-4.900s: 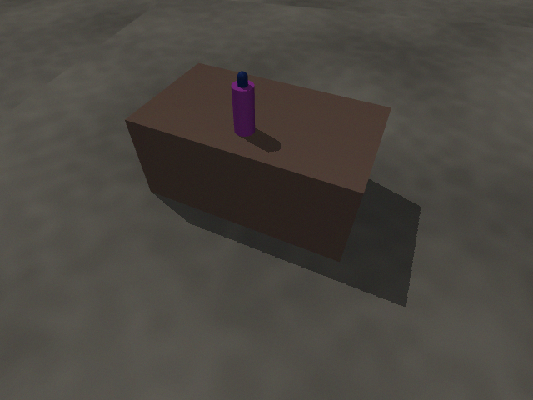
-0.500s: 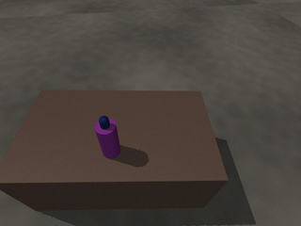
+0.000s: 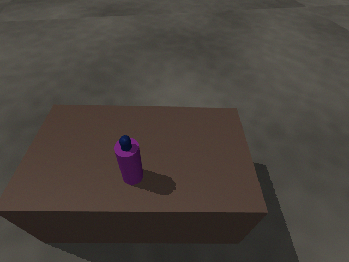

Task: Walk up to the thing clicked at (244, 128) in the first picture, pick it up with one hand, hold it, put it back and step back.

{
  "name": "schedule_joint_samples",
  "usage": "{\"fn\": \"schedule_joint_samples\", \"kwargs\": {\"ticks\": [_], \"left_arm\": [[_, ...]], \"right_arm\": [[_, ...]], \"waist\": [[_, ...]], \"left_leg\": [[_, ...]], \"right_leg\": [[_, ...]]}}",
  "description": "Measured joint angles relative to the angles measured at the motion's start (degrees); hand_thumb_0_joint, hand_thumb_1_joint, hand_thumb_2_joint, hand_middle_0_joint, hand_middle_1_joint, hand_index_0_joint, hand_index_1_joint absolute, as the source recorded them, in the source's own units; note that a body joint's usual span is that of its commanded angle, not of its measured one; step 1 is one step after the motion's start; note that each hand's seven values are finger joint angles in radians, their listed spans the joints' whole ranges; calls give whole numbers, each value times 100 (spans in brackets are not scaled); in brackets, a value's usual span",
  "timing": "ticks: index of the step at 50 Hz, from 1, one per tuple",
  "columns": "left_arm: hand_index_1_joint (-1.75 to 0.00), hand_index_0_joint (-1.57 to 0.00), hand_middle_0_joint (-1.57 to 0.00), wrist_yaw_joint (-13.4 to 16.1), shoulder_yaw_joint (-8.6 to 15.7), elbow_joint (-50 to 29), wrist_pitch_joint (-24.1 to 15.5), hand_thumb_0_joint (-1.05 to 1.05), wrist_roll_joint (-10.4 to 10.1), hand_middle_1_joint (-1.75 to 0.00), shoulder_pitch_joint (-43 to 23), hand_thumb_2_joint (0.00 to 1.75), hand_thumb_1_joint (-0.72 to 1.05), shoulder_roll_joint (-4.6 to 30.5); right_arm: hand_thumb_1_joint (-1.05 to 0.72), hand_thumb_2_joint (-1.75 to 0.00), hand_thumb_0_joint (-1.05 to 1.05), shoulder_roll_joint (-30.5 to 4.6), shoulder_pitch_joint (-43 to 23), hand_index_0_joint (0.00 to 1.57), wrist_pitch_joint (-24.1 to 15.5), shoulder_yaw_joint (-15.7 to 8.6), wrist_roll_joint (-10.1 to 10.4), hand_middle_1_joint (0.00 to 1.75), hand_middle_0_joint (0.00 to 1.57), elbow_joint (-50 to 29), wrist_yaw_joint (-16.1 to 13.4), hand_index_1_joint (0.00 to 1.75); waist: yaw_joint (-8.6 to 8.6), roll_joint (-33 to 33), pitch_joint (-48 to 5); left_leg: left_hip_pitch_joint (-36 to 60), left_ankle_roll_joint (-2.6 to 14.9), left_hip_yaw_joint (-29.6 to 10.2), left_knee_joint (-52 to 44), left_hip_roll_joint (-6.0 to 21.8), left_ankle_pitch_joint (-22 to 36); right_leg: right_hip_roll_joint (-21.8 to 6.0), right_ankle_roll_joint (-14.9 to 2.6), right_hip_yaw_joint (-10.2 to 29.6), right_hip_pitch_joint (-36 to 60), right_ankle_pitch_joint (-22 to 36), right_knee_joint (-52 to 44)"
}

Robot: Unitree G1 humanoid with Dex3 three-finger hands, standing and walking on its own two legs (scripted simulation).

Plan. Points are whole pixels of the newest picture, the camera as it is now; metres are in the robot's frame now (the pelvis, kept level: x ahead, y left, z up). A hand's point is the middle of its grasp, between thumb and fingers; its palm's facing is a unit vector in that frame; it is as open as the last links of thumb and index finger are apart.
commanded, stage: stand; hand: left
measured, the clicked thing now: (129, 158) +0.50 +0.19 -0.20
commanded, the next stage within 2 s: none
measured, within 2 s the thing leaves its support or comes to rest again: neither
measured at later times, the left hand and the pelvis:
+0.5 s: hand out of the picture +0.05 +0.26 -0.15, palm faces -0.03 -0.94 -0.34, open 7.4 cm; pelvis -0.03 +0.01 +0.00, yaw -1 degrees
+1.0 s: hand out of the picture +0.06 +0.26 -0.15, palm faces -0.05 -0.94 -0.34, open 7.4 cm; pelvis -0.02 +0.01 +0.00, yaw -1 degrees
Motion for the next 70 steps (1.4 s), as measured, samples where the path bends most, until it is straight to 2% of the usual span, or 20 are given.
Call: {"fn": "schedule_joint_samples", "kwargs": {"ticks": [10, 25, 35, 70], "left_arm": [[-30, -20, -21, 20, -95, 89, -87, 1, -6, -30, -43, 90, 91, -47], [-30, -20, -21, -6, -132, 132, -83, 1, 48, -30, 140, 90, 91, 28], [-30, -20, -21, -5, -157, 149, -89, 1, 29, -30, 305, 90, 91, 32], [-30, -20, -21, 30, -198, 11, -103, 1, 21, -30, 191, 90, 91, 29]], "right_arm": [[-90, -90, 1, 17, -153, 20, 39, 33, 36, 30, 20, 18, 53, 30], [-90, -90, 1, 10, 93, 20, 73, -18, -4, 30, 20, 201, 122, 30], [-90, -90, 1, -14, 213, 20, 63, -41, -7, 30, 20, 300, 117, 30], [-90, -90, 1, -8, 58, 20, 38, 14, 17, 30, 20, 200, 91, 30]], "waist": [[-37, 85, 83], [-81, 41, -25], [-84, 27, -2], [-79, 38, -57]], "left_leg": [[124, 11, 57, -336, 7, 265], [43, 34, 78, -471, -19, 464], [13, 42, 112, -475, -22, 460], [127, 16, 137, -479, -4, 336]], "right_leg": [[4, 23, 53, 81, 267, -297], [-25, 40, 76, -70, 403, -295], [-31, 46, 111, -126, 393, -271], [-17, 30, 133, -9, 295, -306]]}}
